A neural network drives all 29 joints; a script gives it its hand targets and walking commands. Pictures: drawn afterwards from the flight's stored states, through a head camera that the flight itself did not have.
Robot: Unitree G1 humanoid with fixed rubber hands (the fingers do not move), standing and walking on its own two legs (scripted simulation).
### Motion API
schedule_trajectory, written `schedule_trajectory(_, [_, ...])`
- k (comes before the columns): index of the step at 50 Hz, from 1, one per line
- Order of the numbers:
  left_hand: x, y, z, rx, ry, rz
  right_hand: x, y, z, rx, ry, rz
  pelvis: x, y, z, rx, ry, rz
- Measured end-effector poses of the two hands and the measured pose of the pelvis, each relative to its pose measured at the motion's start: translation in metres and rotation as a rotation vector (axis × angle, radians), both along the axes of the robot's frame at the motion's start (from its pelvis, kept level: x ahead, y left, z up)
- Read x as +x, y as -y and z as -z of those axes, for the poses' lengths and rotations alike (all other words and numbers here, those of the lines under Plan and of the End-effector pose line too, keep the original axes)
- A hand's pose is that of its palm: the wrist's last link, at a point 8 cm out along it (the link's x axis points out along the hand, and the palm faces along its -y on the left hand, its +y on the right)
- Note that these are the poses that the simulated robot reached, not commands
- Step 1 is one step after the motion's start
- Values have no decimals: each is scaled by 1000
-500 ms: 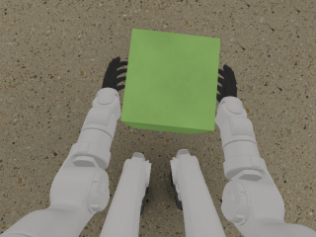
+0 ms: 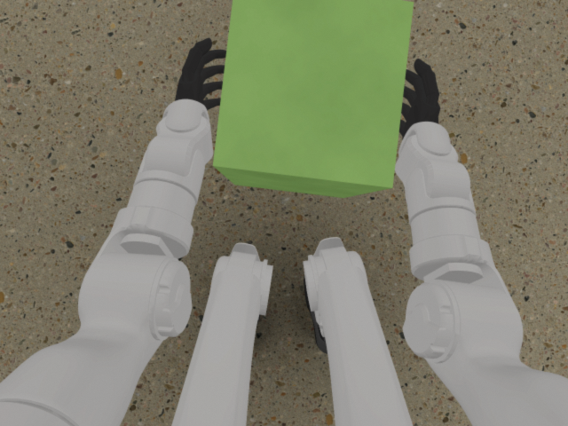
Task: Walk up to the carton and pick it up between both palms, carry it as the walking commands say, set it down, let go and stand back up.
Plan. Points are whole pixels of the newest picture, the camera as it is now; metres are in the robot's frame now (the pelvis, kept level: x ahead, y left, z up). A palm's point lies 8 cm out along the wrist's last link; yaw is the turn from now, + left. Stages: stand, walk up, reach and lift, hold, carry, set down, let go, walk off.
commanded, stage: set down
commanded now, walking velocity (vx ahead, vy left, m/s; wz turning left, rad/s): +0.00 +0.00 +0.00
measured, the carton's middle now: (303, 115) +0.50 -0.03 -0.16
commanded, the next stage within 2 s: none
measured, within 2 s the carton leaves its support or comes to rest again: rests again in 1.58 s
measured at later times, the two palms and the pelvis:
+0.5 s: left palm (209, 110) +0.52 +0.11 -0.21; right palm (388, 134) +0.48 -0.17 -0.21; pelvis -0.03 +0.00 -0.06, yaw +0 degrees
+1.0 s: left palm (215, 110) +0.54 +0.11 -0.27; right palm (377, 129) +0.51 -0.18 -0.27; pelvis -0.02 -0.01 -0.11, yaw +1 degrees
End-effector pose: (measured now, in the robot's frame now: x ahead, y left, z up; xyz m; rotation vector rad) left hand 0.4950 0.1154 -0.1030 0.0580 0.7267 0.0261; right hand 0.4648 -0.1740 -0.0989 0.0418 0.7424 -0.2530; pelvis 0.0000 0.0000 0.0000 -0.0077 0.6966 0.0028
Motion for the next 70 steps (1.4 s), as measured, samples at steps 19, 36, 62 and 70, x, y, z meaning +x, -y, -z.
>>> schedule_trajectory(19, [27, 0, 87, 20, 41, 16, 23, 0, 93, 8, 40, 3, -31, -1, 45, -3, 222, -3])
schedule_trajectory(36, [45, 2, 119, 41, -5, 20, 37, 2, 133, 15, -7, -7, -36, 3, 84, 8, 209, 0])
schedule_trajectory(62, [51, 1, 171, 42, -31, 44, 43, 0, 177, -2, -36, -9, -16, 1, 112, -15, 195, -22])
schedule_trajectory(70, [49, 0, 171, 52, -44, 46, 40, 0, 181, -3, -49, -18, -18, 0, 116, -14, 206, -25])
